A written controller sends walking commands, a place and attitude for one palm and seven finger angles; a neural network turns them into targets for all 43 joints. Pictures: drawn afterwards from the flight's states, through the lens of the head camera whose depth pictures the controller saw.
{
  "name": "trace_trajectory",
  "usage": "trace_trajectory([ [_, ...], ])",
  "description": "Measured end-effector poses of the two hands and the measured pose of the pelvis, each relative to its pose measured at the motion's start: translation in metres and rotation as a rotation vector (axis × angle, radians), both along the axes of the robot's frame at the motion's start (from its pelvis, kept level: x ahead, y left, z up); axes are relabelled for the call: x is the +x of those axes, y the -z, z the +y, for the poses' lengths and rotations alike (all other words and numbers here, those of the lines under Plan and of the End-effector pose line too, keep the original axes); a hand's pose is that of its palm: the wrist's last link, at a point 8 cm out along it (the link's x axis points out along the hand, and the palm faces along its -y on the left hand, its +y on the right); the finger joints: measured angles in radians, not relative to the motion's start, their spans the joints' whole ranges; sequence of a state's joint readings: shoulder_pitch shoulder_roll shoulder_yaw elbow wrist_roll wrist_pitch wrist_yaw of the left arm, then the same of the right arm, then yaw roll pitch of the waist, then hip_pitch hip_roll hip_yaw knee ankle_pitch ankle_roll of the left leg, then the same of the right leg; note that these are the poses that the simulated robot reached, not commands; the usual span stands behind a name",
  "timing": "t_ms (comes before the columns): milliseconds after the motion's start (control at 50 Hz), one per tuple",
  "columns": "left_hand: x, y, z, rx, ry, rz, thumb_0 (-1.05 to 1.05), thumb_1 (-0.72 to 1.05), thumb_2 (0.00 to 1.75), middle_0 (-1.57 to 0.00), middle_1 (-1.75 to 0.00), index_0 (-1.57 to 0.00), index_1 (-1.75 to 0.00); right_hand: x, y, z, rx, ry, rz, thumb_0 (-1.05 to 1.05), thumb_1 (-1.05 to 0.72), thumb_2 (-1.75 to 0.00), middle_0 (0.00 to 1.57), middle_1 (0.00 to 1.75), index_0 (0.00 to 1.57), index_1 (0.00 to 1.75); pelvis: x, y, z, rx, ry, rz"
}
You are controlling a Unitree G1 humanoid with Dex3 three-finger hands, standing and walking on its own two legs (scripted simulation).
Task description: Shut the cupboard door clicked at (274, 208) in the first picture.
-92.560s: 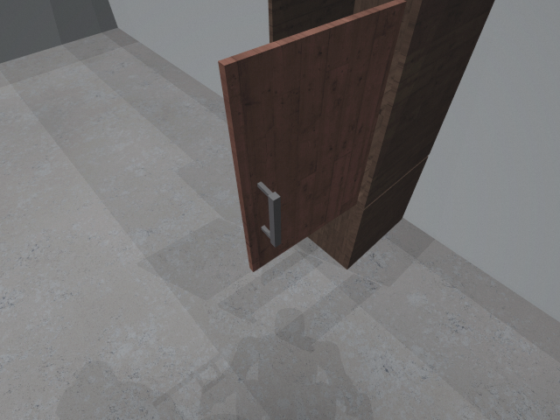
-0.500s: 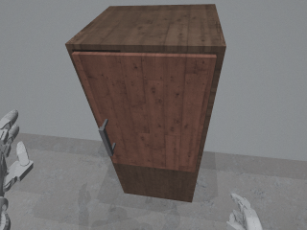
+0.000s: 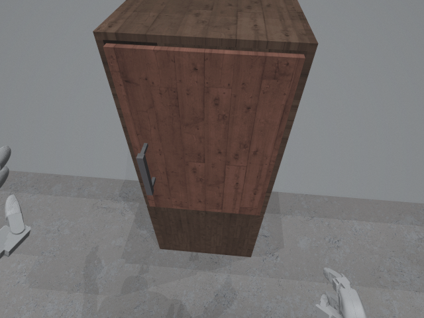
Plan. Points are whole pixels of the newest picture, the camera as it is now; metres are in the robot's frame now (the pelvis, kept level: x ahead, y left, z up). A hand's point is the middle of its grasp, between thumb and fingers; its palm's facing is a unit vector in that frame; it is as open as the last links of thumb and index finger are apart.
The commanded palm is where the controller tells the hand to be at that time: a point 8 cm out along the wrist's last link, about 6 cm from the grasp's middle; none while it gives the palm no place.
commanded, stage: step back with the hand held close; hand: left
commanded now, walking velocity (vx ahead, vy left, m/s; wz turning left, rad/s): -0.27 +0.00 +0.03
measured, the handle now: (147, 170) +0.53 +0.22 -0.10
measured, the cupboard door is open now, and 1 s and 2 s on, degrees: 0 0 0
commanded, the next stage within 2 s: stop stepping back and stand still in 0.66 s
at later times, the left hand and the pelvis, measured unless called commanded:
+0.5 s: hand out of the picture +0.09 +0.28 +0.17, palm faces +0.50 -0.76 -0.42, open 7.4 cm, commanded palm +0.02 +0.31 +0.18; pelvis -0.09 +0.00 -0.01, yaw +5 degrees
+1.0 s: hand out of the picture -0.05 +0.29 +0.18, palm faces +0.52 -0.79 -0.33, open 7.4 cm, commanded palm -0.15 +0.31 +0.18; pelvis -0.25 +0.00 -0.01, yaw +6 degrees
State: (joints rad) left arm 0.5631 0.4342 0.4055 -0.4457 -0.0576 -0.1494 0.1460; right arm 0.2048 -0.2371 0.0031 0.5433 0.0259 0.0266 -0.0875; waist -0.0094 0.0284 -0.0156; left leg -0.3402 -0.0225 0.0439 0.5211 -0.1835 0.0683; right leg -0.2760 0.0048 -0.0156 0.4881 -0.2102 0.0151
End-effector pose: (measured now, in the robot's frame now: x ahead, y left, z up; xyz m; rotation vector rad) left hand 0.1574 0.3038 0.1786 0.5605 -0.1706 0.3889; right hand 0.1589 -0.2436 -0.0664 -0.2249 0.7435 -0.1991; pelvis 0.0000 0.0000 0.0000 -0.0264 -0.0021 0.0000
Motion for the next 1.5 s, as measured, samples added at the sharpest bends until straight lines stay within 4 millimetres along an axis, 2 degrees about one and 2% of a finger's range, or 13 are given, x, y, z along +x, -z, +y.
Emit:
trace_trajectory([
  [300,-0.083,-0.008,-0.001,0.042,-0.056,-0.139,0.01,0.89,0.9,-0.21,-0.3,-0.21,-0.31,-0.046,0.012,0.01,-0.016,-0.123,0.006,0.01,-0.9,-0.9,0.2,0.3,0.2,0.3,-0.056,0.01,-0.01,-0.022,-0.073,-0.008],
  [400,-0.099,-0.008,-0.004,0.017,-0.028,-0.172,0.01,0.89,0.9,-0.21,-0.3,-0.21,-0.31,-0.062,0.008,0.009,-0.033,-0.121,-0.001,0.01,-0.9,-0.9,0.21,0.3,0.2,0.3,-0.072,0.01,-0.007,-0.028,-0.075,-0.014],
  [560,-0.123,-0.014,0.016,0.066,-0.016,-0.205,0.01,0.88,0.9,-0.21,-0.3,-0.21,-0.31,-0.095,0.0,0.014,-0.062,-0.106,-0.031,0.01,-0.9,-0.9,0.2,0.3,0.2,0.3,-0.108,0.01,-0.001,-0.072,-0.118,-0.016],
  [640,-0.158,-0.021,0.02,0.099,-0.038,-0.235,0.01,0.88,0.9,-0.21,-0.3,-0.21,-0.31,-0.106,0.002,0.02,-0.05,-0.153,-0.029,0.01,-0.9,-0.9,0.2,0.3,0.2,0.3,-0.127,0.013,-0.006,-0.076,-0.149,0.024],
  [740,-0.206,-0.006,0.011,0.078,-0.066,-0.207,0.01,0.89,0.9,-0.21,-0.3,-0.21,-0.31,-0.117,0.014,0.028,-0.021,-0.214,-0.06,0.01,-0.9,-0.9,0.2,0.3,0.2,0.3,-0.166,0.025,-0.011,-0.056,-0.089,0.053],
  [860,-0.23,-0.009,0.003,-0.021,-0.023,-0.311,0.01,0.88,0.9,-0.21,-0.3,-0.21,-0.31,-0.161,0.005,0.036,-0.023,-0.173,-0.07,0.01,-0.9,-0.9,0.21,0.3,0.2,0.3,-0.189,0.018,-0.003,-0.031,-0.063,-0.023],
  [980,-0.24,-0.012,0.018,-0.061,-0.028,-0.274,0.01,0.88,0.9,-0.21,-0.3,-0.21,-0.31,-0.217,-0.009,0.033,0.0,-0.11,-0.136,0.01,-0.9,-0.9,0.2,0.3,0.2,0.3,-0.241,0.012,0.0,-0.04,-0.094,-0.053],
  [1040,-0.274,-0.011,0.014,-0.021,-0.006,-0.173,0.01,0.89,0.9,-0.21,-0.3,-0.21,-0.31,-0.255,-0.009,0.029,0.014,-0.102,-0.101,0.01,-0.9,-0.9,0.2,0.3,0.2,0.3,-0.27,0.008,-0.001,-0.025,-0.119,-0.046],
  [1140,-0.333,-0.021,0.013,0.037,0.041,-0.181,0.01,0.88,0.9,-0.21,-0.3,-0.21,-0.31,-0.324,-0.009,0.014,-0.061,-0.05,0.049,0.01,-0.9,-0.9,0.21,0.3,0.2,0.3,-0.294,-0.001,0.01,0.037,0.025,0.014],
  [1200,-0.338,-0.021,0.028,0.026,0.029,-0.286,0.01,0.88,0.9,-0.21,-0.3,-0.21,-0.31,-0.355,0.001,0.01,-0.12,-0.034,0.038,0.01,-0.9,-0.9,0.2,0.3,0.2,0.3,-0.314,0.012,0.026,-0.016,0.02,0.02],
  [1280,-0.323,-0.012,0.044,-0.018,-0.006,-0.333,0.01,0.88,0.9,-0.21,-0.3,-0.21,-0.31,-0.395,0.016,0.018,-0.075,0.035,0.051,0.01,-0.9,-0.9,0.2,0.3,0.2,0.3,-0.35,0.017,0.029,0.005,0.009,-0.04],
  [1400,-0.338,-0.011,-0.002,-0.034,0.147,-0.181,0.01,0.89,0.9,-0.2,-0.3,-0.2,-0.31,-0.447,0.007,0.034,0.057,0.094,0.069,0.02,-0.9,-0.9,0.2,0.3,0.2,0.3,-0.368,-0.003,0.014,-0.009,0.033,-0.033],
  [1500,-0.369,-0.035,-0.034,0.098,0.207,-0.13,0.01,0.88,0.9,-0.21,-0.3,-0.21,-0.31,-0.46,0.011,0.022,0.066,0.07,0.12,0.01,-0.89,-0.9,0.21,0.3,0.2,0.3,-0.374,-0.011,-0.007,-0.02,0.037,0.002],
])
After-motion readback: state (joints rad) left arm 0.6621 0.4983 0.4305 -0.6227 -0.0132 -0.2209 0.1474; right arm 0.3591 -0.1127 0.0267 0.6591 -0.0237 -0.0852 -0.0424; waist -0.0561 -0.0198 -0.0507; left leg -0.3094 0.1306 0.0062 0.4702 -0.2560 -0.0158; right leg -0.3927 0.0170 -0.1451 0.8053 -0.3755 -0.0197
